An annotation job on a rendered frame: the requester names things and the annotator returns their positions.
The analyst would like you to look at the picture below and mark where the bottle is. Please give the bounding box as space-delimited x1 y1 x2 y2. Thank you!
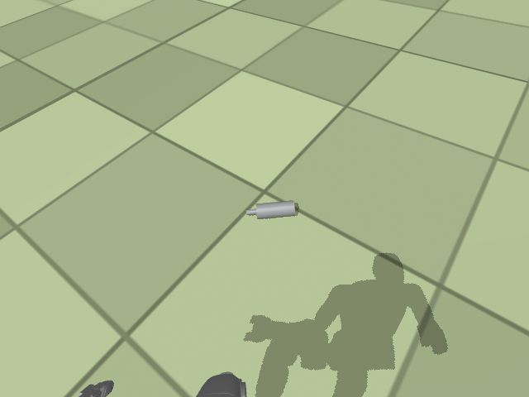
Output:
246 200 295 219

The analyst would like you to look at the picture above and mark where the left robot hand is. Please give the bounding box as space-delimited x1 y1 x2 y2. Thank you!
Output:
79 380 114 397

